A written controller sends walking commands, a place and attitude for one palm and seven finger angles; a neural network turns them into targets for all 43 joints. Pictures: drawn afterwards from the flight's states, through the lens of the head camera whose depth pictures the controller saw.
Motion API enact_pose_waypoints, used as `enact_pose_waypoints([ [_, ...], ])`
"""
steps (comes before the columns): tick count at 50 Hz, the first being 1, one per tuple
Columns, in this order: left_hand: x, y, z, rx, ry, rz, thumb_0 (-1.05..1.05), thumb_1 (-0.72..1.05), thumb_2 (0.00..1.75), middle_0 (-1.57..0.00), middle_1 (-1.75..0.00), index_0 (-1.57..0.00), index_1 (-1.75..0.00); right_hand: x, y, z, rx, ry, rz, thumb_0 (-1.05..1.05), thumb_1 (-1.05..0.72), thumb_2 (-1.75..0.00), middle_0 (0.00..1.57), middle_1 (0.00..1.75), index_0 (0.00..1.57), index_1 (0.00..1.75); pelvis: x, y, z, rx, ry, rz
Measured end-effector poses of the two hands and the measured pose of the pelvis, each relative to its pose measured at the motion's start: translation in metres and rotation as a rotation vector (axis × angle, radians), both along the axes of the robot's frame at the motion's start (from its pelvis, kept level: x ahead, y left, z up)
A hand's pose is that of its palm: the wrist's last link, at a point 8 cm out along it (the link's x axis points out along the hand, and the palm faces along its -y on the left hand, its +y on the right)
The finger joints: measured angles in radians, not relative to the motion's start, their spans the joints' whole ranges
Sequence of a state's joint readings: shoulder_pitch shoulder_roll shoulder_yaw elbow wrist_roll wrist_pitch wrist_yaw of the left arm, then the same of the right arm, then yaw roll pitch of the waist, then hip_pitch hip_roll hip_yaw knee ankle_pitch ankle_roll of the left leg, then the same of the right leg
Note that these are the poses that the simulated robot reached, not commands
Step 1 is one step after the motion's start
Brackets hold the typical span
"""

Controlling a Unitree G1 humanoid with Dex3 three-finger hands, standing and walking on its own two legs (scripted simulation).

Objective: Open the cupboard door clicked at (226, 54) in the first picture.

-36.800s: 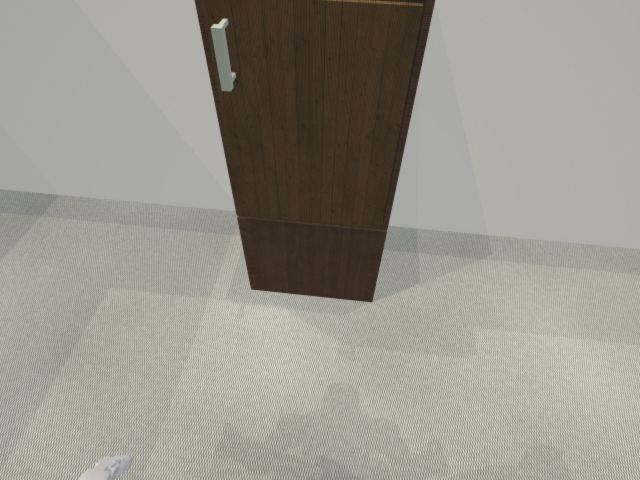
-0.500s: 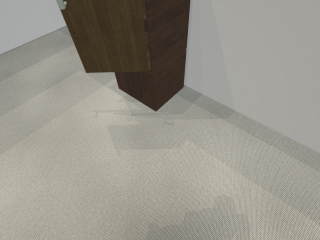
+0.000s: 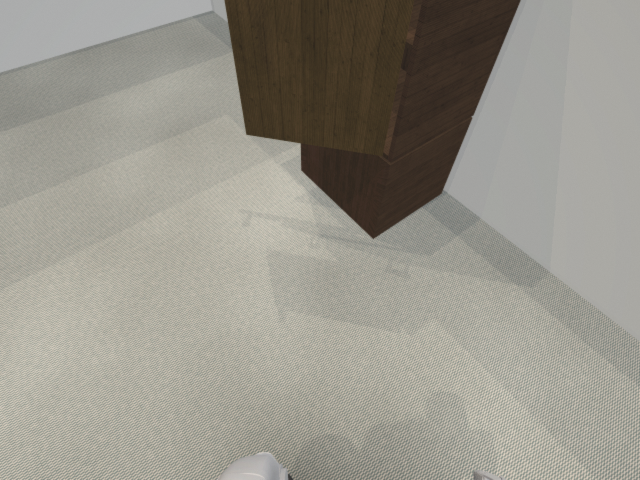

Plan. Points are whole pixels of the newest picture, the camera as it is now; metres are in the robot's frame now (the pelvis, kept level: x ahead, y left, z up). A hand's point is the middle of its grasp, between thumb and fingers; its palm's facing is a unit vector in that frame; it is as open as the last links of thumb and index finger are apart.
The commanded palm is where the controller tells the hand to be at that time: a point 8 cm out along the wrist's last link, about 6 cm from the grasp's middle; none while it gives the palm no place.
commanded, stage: take the last steps up to it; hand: left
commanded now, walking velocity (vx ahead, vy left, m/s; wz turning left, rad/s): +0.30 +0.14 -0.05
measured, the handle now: out of the picture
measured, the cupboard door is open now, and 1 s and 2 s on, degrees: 40 40 40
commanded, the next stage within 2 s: come to a stop and stand still in 0.80 s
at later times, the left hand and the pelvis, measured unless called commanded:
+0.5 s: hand (230, 331) +0.34 +0.17 -0.13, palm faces -0.03 -0.98 -0.21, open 7.3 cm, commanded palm none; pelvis +0.22 +0.01 +0.01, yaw -2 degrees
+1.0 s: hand (182, 305) +0.39 +0.28 -0.17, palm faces +0.06 -0.99 -0.16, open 7.3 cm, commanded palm none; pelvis +0.41 +0.11 +0.02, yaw -2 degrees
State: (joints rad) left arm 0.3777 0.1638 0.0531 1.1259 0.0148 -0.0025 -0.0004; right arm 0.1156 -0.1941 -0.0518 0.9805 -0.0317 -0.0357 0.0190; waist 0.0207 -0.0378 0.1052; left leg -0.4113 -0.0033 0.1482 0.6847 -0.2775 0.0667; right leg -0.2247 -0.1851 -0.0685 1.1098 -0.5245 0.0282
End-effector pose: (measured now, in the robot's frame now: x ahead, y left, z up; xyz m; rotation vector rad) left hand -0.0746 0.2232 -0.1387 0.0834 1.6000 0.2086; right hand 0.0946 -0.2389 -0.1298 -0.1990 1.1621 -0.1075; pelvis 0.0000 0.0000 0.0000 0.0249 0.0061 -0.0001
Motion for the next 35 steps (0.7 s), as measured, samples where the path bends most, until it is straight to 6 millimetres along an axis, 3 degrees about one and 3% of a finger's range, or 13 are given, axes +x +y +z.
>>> enact_pose_waypoints([
  [5, 0.115, 0.025, 0.013, 0.026, -0.213, -0.065, 0.01, 0.91, 0.90, -0.20, -0.29, -0.20, -0.30, 0.008, 0.022, 0.012, 0.006, 0.023, -0.040, 0.00, -0.92, -0.89, 0.20, 0.30, 0.20, 0.30, 0.036, 0.015, 0.017, 0.003, -0.005, -0.013],
  [11, 0.243, 0.031, 0.037, 0.035, -0.429, -0.134, 0.00, 0.92, 0.90, -0.20, -0.29, -0.19, -0.30, -0.004, 0.033, 0.010, 0.031, 0.141, -0.098, 0.00, -0.93, -0.89, 0.20, 0.30, 0.20, 0.30, 0.084, 0.025, 0.025, 0.011, -0.006, -0.017],
  [16, 0.325, 0.021, 0.044, 0.034, -0.498, -0.197, 0.00, 0.91, 0.90, -0.20, -0.29, -0.19, -0.30, -0.013, 0.042, 0.001, 0.070, 0.265, -0.157, 0.01, -0.92, -0.89, 0.20, 0.30, 0.20, 0.30, 0.131, 0.024, 0.022, 0.023, -0.002, -0.034],
  [21, 0.390, 0.005, 0.035, 0.035, -0.516, -0.254, 0.00, 0.91, 0.90, -0.20, -0.29, -0.20, -0.30, -0.007, 0.044, -0.012, 0.108, 0.383, -0.210, 0.01, -0.91, -0.89, 0.20, 0.30, 0.20, 0.30, 0.185, 0.013, 0.008, 0.017, 0.002, -0.055],
  [23, 0.402, 0.001, 0.033, 0.035, -0.522, -0.242, 0.00, 0.91, 0.90, -0.20, -0.29, -0.20, -0.30, 0.006, 0.042, -0.012, 0.116, 0.417, -0.212, 0.01, -0.91, -0.89, 0.20, 0.30, 0.20, 0.30, 0.201, 0.008, 0.007, 0.003, -0.005, -0.045],
  [26, 0.398, 0.000, 0.034, 0.036, -0.477, -0.185, 0.00, 0.91, 0.90, -0.20, -0.30, -0.20, -0.30, 0.044, 0.034, -0.005, 0.103, 0.410, -0.190, 0.01, -0.91, -0.89, 0.20, 0.30, 0.20, 0.30, 0.225, 0.006, 0.016, -0.001, -0.012, -0.030],
  [31, 0.381, 0.021, 0.041, 0.078, -0.349, -0.111, -0.02, 0.96, 0.90, -0.21, -0.30, -0.20, -0.30, 0.137, 0.025, 0.008, 0.073, 0.297, -0.146, 0.01, -0.91, -0.89, 0.20, 0.29, 0.19, 0.30, 0.263, 0.009, 0.030, -0.004, 0.004, -0.020],
  [35, 0.367, 0.033, 0.039, 0.057, -0.232, -0.079, -0.01, 0.95, 0.90, -0.21, -0.30, -0.20, -0.30, 0.213, 0.030, 0.015, 0.057, 0.197, -0.107, 0.01, -0.91, -0.89, 0.20, 0.29, 0.19, 0.30, 0.296, 0.022, 0.034, -0.005, 0.011, -0.014],
])
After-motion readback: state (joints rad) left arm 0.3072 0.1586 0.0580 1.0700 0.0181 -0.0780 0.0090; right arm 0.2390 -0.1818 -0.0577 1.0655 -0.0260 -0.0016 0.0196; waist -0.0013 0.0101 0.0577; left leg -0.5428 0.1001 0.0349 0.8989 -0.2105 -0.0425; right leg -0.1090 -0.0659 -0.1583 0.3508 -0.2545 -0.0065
